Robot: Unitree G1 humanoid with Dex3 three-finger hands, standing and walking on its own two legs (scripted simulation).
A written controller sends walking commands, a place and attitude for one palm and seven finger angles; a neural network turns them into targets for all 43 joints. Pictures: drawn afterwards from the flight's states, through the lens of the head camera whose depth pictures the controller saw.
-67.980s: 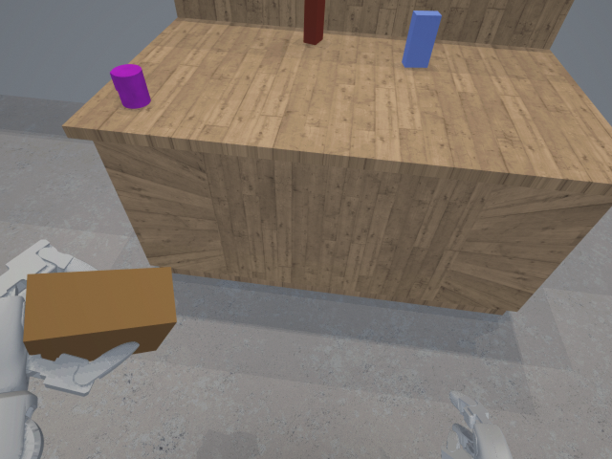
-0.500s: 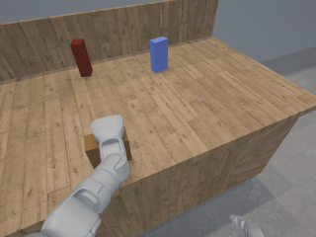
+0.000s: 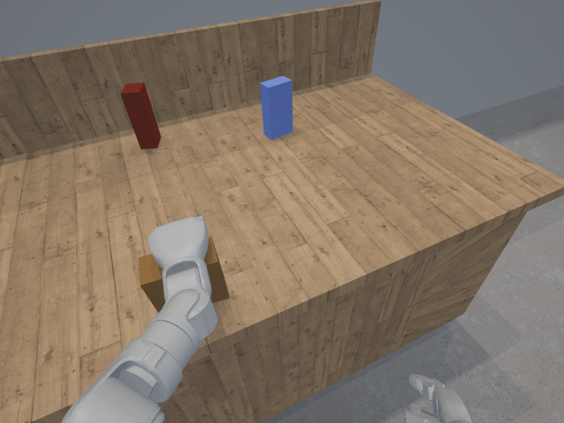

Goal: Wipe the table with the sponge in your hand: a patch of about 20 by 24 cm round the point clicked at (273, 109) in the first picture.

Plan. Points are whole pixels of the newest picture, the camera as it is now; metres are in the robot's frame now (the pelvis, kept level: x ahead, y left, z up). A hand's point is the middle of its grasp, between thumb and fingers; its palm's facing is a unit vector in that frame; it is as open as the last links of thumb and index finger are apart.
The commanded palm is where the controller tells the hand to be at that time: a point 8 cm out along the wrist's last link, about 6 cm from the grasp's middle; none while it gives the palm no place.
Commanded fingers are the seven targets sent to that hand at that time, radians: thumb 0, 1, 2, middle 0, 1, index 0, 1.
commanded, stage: slide back across to the middle lane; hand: left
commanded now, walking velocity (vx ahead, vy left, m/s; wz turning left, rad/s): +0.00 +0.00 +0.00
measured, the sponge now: (189, 284) +0.35 +0.20 -0.01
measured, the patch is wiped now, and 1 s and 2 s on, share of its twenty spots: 0.95 0.95 0.95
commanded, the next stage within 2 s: wipe forward along the middle lane in 0.46 s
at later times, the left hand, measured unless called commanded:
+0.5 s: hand (169, 273) +0.33 +0.21 +0.05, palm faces +0.01 -0.09 -1.00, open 9.6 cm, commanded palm +0.29 +0.22 +0.09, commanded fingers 0.00 0.10 1.30 -1.20 -1.60 -1.20 -1.60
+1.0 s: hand (156, 269) +0.34 +0.24 +0.04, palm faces -0.08 -0.05 -1.00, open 9.6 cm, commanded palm +0.32 +0.25 +0.07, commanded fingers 0.00 0.10 1.30 -1.20 -1.60 -1.20 -1.60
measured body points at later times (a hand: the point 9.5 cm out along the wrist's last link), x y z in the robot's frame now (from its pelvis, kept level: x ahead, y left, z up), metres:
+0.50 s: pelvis +0.01 -0.01 +0.00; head -0.02 -0.05 +0.45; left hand +0.33 +0.21 +0.10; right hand +0.22 -0.24 -0.09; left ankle +0.00 +0.10 -0.73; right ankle -0.02 -0.07 -0.73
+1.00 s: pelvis -0.02 -0.03 +0.00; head -0.02 -0.06 +0.44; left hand +0.34 +0.24 +0.10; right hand +0.14 -0.27 -0.12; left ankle +0.00 +0.10 -0.73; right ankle -0.01 -0.07 -0.73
